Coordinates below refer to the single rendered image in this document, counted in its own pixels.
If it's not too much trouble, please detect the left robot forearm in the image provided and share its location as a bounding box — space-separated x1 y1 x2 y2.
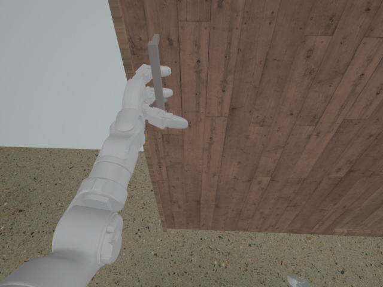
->
52 108 145 251

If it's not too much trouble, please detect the left robot hand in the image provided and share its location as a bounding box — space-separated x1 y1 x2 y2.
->
122 64 188 129

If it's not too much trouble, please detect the handle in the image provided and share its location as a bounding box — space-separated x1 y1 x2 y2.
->
148 34 167 130

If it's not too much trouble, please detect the wardrobe door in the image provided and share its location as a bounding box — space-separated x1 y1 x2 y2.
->
336 186 383 230
120 0 383 235

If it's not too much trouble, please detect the right robot hand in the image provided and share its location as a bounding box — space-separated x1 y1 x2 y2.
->
287 274 312 287

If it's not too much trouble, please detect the left robot upper arm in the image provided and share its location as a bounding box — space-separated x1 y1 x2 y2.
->
0 205 123 287

